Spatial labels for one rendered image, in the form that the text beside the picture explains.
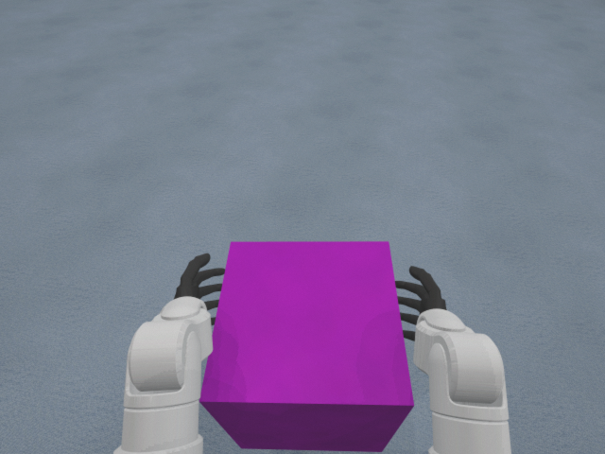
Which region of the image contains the right robot forearm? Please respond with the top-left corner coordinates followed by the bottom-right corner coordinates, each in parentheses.
top-left (413, 308), bottom-right (511, 454)

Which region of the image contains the left robot forearm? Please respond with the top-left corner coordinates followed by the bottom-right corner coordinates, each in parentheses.
top-left (113, 296), bottom-right (213, 454)

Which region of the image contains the robot left hand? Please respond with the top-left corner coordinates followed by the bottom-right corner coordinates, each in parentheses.
top-left (174, 253), bottom-right (225, 325)

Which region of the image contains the robot right hand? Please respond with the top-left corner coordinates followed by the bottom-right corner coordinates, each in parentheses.
top-left (395, 266), bottom-right (447, 341)

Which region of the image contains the carton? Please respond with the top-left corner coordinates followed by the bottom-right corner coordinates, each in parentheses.
top-left (199, 241), bottom-right (414, 452)

